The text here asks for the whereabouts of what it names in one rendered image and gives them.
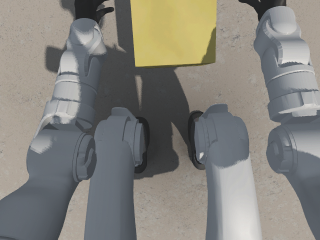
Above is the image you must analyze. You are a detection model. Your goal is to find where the robot left upper arm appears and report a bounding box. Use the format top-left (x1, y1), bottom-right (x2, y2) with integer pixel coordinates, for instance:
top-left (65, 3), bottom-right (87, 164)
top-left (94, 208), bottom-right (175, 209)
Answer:
top-left (0, 129), bottom-right (97, 240)

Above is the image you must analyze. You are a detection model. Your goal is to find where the robot right forearm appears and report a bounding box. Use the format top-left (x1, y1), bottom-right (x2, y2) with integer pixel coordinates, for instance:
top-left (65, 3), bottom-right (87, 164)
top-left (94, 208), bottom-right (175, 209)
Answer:
top-left (253, 6), bottom-right (320, 125)

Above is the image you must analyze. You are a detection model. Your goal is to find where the robot left forearm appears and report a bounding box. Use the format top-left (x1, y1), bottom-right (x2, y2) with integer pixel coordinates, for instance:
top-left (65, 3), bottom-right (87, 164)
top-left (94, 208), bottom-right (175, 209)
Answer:
top-left (26, 18), bottom-right (108, 174)

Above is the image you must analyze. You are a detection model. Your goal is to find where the carton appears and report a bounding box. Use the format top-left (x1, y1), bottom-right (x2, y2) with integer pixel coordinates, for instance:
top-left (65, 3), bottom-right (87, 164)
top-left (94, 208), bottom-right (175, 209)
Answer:
top-left (130, 0), bottom-right (217, 69)

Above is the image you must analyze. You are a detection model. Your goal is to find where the right robot foot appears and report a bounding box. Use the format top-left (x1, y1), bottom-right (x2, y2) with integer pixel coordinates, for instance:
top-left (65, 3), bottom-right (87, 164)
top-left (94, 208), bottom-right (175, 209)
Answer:
top-left (188, 111), bottom-right (206, 170)

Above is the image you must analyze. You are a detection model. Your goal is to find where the robot right upper arm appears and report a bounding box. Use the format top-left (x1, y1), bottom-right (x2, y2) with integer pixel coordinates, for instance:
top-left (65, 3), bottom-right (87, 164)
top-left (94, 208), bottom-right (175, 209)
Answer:
top-left (266, 122), bottom-right (320, 240)

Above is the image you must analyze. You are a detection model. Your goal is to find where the left robot foot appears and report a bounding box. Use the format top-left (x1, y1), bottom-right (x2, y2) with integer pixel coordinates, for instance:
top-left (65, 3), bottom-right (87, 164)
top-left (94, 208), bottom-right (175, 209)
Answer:
top-left (134, 116), bottom-right (150, 174)

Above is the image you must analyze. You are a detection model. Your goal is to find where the robot right hand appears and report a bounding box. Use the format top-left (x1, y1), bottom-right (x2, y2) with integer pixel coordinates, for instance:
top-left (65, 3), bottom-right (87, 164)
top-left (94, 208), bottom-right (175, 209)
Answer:
top-left (238, 0), bottom-right (287, 21)

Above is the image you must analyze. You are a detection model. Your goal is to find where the robot left hand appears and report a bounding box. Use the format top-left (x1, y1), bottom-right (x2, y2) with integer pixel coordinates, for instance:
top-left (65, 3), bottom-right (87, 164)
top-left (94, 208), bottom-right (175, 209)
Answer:
top-left (74, 0), bottom-right (114, 25)

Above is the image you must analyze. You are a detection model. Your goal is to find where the robot foot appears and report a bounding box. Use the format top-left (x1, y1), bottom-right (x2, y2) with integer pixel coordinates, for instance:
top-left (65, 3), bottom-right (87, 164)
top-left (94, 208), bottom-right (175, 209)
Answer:
top-left (134, 116), bottom-right (150, 174)
top-left (188, 111), bottom-right (206, 170)

